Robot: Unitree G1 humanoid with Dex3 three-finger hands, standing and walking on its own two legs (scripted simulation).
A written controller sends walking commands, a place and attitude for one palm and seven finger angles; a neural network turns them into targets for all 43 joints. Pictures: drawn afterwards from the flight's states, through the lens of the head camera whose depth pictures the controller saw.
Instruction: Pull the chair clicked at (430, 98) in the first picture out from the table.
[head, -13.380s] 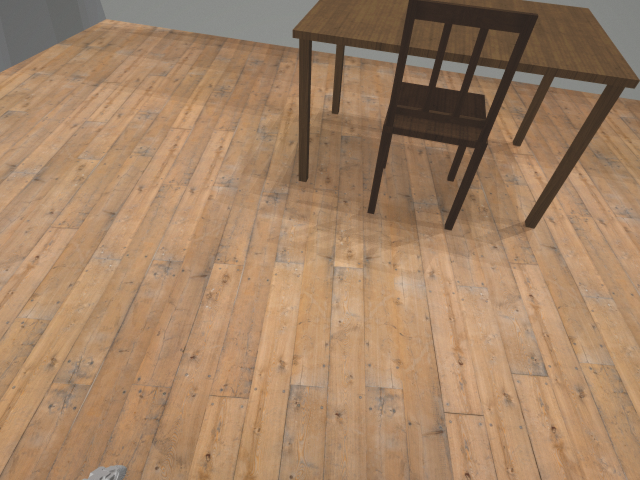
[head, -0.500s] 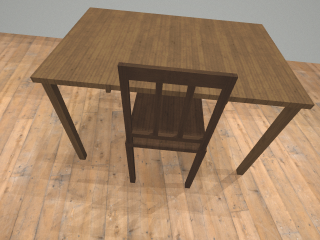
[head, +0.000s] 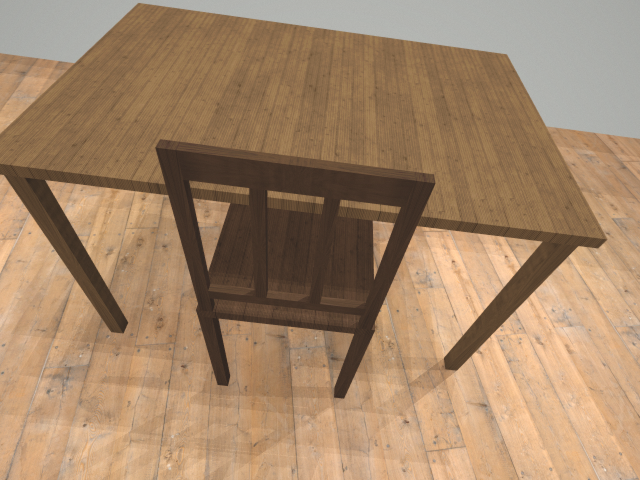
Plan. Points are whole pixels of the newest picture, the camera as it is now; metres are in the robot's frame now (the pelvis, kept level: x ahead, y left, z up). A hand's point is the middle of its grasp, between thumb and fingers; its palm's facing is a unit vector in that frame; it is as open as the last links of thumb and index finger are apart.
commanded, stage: shuffle to correct the standing spot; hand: left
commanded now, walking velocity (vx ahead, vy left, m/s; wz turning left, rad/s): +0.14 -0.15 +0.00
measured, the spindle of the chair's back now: (260, 248) +0.48 +0.13 -0.06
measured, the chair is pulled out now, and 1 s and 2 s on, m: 0.00 0.00 0.00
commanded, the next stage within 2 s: come to a stop and stand still in 0.10 s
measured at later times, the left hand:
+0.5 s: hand out of the picture +0.14 +0.09 -0.16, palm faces +0.03 -0.97 -0.23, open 7.4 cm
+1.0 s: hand out of the picture +0.00 +0.17 -0.17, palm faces +0.04 -0.96 -0.27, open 7.4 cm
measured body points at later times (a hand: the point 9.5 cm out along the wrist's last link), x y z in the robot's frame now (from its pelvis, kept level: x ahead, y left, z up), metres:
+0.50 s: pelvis +0.07 -0.09 +0.00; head +0.11 -0.10 +0.45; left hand +0.14 +0.14 -0.14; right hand +0.11 -0.33 -0.16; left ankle +0.05 +0.03 -0.71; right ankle +0.11 -0.22 -0.73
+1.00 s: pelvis +0.02 -0.03 +0.00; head -0.01 -0.04 +0.45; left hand +0.00 +0.22 -0.15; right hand +0.10 -0.26 -0.14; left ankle +0.07 +0.01 -0.73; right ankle +0.04 -0.15 -0.71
